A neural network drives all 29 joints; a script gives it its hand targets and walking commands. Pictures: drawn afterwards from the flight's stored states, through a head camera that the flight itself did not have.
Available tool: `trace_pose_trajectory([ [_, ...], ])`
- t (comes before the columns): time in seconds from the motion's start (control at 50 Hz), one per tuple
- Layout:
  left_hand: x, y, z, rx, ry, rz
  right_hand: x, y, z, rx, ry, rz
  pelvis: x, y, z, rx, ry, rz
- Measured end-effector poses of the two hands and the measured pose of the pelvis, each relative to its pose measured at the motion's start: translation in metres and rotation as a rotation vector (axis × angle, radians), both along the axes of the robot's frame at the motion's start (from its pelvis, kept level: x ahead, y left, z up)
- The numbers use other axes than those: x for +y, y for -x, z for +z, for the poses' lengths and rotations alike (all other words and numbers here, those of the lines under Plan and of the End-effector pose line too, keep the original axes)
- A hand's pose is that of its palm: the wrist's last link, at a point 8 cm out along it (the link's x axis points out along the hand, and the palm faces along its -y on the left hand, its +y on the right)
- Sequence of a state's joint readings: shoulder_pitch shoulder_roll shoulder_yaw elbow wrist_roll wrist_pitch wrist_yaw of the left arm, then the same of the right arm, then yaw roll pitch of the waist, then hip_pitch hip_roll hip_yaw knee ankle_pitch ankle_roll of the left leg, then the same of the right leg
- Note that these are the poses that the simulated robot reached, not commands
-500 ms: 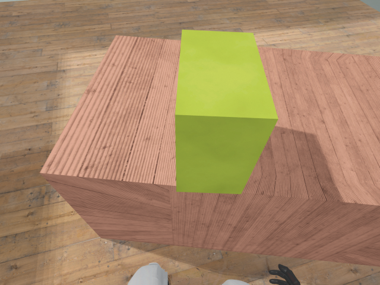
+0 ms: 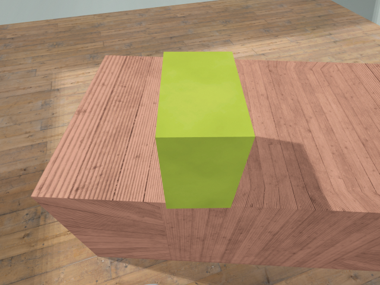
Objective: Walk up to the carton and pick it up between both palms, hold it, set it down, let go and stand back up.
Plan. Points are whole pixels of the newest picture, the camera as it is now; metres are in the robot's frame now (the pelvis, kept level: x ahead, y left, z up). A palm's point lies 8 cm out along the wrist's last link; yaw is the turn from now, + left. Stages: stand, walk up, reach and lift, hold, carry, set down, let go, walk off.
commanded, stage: walk up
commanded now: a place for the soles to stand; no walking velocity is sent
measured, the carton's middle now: (198, 132) +0.48 -0.01 +0.02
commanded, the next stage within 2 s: reach and lift in 1.48 s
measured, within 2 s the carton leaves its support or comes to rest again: neither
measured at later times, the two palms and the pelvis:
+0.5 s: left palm out of the picture +0.00 +0.26 -0.14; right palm out of the picture +0.05 -0.24 -0.13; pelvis -0.01 +0.00 +0.00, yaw +2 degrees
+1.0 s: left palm out of the picture +0.00 +0.21 -0.13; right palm out of the picture +0.05 -0.24 -0.12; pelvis -0.02 -0.02 +0.01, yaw +4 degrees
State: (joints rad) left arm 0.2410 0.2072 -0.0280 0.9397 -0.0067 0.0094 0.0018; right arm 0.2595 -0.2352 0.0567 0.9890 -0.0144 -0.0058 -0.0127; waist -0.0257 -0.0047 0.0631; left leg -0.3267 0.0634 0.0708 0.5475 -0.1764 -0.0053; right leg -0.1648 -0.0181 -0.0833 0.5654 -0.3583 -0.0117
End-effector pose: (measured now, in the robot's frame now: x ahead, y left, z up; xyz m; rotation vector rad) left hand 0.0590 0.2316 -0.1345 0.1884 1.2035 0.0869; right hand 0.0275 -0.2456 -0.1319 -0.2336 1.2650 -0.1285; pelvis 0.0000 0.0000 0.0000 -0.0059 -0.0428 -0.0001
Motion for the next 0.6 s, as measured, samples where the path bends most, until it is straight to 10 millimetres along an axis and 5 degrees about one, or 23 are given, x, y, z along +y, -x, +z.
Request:
trace_pose_trajectory([
  [0.42,0.02,0.059,-0.004,0.149,-0.029,0.061,0.011,-0.023,0.002,-0.013,0.004,0.054,0.007,0.001,0.002,0.002,0.01,0.031],
  [0.6,0.027,0.064,-0.002,0.132,-0.089,0.051,-0.018,-0.023,0.003,-0.041,0.052,0.04,-0.008,0.02,-0.004,0.014,-0.002,0.017],
])
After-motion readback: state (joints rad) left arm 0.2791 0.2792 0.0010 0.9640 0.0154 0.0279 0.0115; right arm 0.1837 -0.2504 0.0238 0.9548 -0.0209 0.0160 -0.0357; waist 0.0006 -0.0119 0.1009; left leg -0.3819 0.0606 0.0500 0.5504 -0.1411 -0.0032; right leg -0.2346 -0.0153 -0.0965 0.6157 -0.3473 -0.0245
